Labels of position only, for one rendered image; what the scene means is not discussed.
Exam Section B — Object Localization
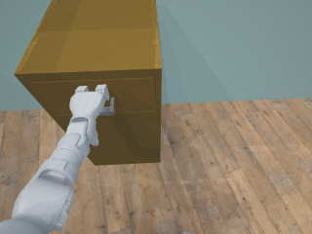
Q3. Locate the left robot upper arm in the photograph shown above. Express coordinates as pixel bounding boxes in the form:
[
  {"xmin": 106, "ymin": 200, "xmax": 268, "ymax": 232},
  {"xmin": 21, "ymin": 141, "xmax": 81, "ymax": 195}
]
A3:
[{"xmin": 0, "ymin": 177, "xmax": 75, "ymax": 234}]

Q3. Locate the handle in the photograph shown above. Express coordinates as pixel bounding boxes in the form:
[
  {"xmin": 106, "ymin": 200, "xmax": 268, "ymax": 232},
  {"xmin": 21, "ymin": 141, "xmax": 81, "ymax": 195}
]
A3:
[{"xmin": 99, "ymin": 97, "xmax": 115, "ymax": 116}]

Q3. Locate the left robot hand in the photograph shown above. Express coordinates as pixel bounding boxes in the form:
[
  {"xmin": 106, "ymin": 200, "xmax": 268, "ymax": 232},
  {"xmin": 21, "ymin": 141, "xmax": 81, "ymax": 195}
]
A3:
[{"xmin": 69, "ymin": 84, "xmax": 110, "ymax": 146}]

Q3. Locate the drawer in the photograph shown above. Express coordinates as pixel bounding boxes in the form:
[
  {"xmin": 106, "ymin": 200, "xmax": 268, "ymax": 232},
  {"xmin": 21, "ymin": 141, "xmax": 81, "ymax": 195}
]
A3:
[{"xmin": 30, "ymin": 77, "xmax": 155, "ymax": 115}]

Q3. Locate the left robot forearm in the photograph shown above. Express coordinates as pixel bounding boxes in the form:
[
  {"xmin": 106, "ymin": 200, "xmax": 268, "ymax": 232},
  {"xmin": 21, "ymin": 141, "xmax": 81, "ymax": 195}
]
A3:
[{"xmin": 12, "ymin": 114, "xmax": 97, "ymax": 218}]

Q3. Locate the cabinet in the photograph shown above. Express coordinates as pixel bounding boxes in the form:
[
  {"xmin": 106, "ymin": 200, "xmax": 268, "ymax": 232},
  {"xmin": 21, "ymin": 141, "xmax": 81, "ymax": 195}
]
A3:
[{"xmin": 14, "ymin": 0, "xmax": 162, "ymax": 166}]

